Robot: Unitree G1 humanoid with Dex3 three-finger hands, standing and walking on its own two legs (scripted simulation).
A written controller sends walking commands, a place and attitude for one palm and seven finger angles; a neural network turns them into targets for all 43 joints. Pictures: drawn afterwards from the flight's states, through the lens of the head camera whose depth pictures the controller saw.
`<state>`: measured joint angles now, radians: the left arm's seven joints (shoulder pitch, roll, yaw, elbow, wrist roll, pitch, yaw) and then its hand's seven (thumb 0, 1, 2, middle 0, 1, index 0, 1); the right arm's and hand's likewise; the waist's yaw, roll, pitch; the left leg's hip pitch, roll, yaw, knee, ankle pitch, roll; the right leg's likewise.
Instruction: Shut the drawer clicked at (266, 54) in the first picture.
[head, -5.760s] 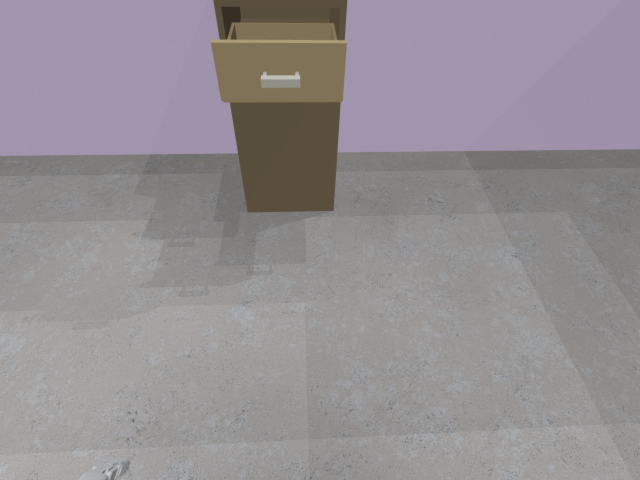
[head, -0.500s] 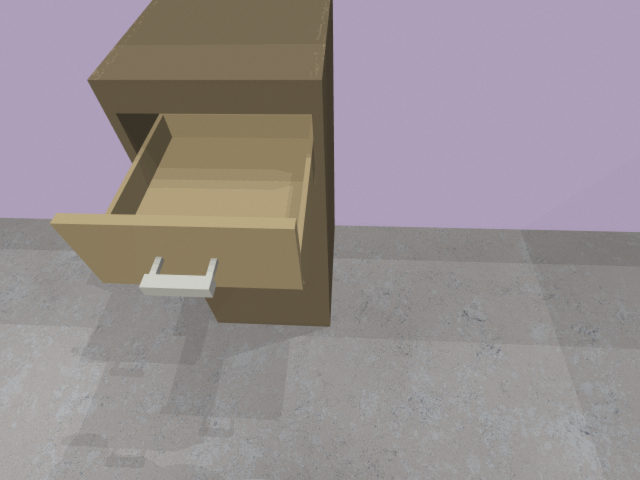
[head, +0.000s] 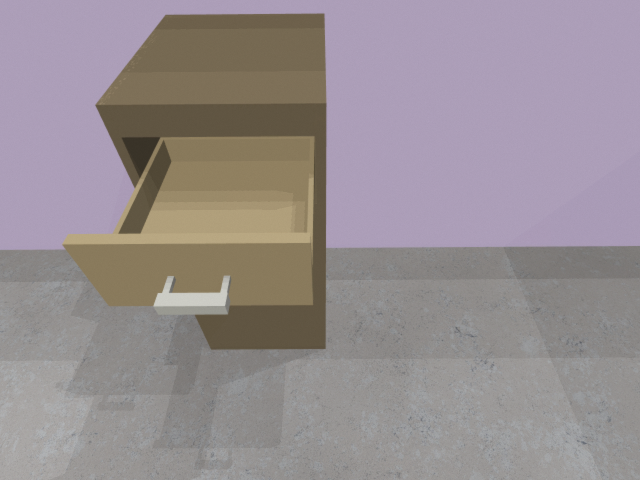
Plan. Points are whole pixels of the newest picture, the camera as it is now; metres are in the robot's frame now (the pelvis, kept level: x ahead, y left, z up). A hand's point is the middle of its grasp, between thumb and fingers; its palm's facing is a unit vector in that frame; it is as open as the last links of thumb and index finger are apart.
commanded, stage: look again from close up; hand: left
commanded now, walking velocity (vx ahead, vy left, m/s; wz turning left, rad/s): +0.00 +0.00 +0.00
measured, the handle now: (195, 292) +0.37 +0.22 -0.01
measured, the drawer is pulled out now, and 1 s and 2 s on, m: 0.26 0.26 0.26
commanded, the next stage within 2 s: raise the hand and make a fist in 0.58 s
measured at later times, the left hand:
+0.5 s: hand out of the picture +0.01 +0.18 -0.17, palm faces -0.01 -0.97 -0.22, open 7.4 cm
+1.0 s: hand (209, 426) +0.18 +0.14 +0.01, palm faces +0.04 -1.00 +0.02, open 6.5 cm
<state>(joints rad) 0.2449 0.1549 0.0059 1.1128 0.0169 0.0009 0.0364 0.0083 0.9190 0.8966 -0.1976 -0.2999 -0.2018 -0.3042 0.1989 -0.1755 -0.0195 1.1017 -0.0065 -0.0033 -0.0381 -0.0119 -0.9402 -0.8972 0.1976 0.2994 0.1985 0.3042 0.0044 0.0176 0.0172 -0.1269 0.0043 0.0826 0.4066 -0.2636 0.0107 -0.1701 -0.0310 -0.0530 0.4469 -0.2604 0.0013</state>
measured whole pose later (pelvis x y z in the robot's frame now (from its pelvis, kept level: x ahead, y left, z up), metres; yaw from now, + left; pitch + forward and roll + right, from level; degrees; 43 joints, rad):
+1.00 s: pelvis -0.03 -0.01 -0.04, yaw +1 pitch +7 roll +1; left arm 0.42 0.12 0.07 0.06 -0.20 -0.47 -0.17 0.01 0.92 0.90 -0.35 -0.47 -0.36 -0.47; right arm 0.16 -0.25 -0.06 0.62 0.01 -0.27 0.00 0.01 -0.91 -0.90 0.20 0.30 0.20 0.30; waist -0.02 -0.03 -0.11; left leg -0.51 0.03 0.07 0.80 -0.40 0.00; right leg -0.55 -0.04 -0.06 0.83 -0.40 -0.02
